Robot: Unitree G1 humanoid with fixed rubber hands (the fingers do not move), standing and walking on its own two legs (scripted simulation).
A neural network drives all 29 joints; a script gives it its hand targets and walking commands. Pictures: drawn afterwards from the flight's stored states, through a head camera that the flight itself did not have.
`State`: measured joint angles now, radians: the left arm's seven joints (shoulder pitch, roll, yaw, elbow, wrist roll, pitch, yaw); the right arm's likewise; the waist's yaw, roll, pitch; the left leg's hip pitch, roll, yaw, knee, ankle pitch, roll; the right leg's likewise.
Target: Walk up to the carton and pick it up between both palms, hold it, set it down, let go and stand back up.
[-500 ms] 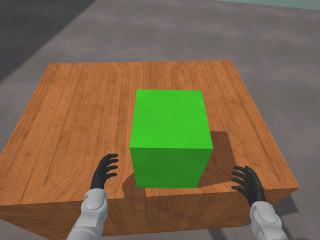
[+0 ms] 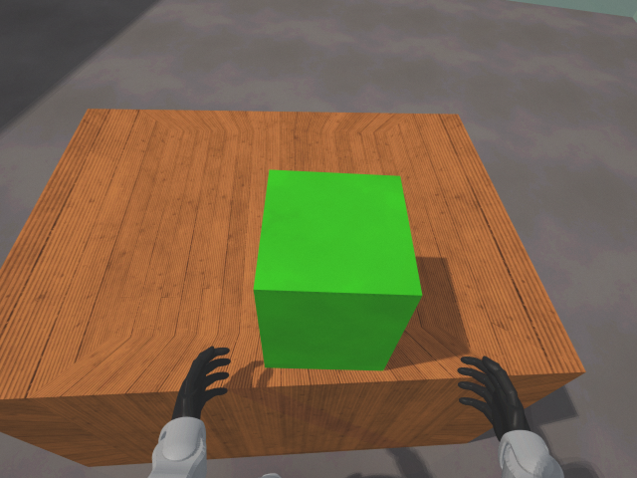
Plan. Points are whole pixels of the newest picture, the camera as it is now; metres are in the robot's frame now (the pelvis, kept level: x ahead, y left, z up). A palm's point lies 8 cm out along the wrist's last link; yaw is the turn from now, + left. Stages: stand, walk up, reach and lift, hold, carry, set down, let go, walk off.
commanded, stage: set down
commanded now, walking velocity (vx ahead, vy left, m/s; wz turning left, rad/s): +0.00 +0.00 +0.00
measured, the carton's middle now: (329, 276) +0.42 +0.01 -0.05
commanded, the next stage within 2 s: let go in 0.88 s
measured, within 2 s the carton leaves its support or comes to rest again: neither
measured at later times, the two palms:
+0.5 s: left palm (190, 431) +0.20 +0.19 -0.09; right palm (513, 438) +0.19 -0.23 -0.06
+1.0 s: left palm (195, 438) +0.19 +0.18 -0.09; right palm (519, 452) +0.17 -0.24 -0.08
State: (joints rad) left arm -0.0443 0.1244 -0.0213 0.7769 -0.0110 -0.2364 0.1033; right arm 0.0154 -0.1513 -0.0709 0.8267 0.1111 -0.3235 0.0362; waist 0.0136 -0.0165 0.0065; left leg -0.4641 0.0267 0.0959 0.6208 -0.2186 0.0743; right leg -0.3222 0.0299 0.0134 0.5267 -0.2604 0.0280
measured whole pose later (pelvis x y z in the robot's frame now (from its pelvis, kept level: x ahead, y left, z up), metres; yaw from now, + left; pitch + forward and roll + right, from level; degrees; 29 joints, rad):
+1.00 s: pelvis +0.03 -0.02 +0.01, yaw +0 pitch -1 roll -2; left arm 0.09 0.12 -0.02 0.68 -0.01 0.08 0.09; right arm 0.11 -0.15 -0.07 0.90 0.04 -0.23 0.06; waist 0.01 -0.01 0.05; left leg -0.29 0.03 0.10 0.53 -0.22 0.04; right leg -0.15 0.03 0.01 0.42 -0.26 0.02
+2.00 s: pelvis +0.01 -0.03 +0.01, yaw +0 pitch -4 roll -1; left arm 0.32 0.19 -0.02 0.78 -0.01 -0.01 0.02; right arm 0.30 -0.15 -0.07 0.93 0.02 -0.06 0.02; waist 0.01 -0.01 -0.03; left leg -0.26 0.02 0.10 0.53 -0.20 0.05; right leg -0.14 0.03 0.01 0.49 -0.28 0.01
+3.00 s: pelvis +0.00 -0.03 +0.01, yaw +0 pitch -5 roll -2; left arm 0.32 0.19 -0.02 0.81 -0.01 -0.01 0.02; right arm 0.30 -0.16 -0.07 0.94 0.02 -0.04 0.02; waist 0.01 0.00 0.02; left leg -0.25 0.02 0.10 0.53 -0.19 0.05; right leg -0.14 0.03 0.01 0.49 -0.27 0.01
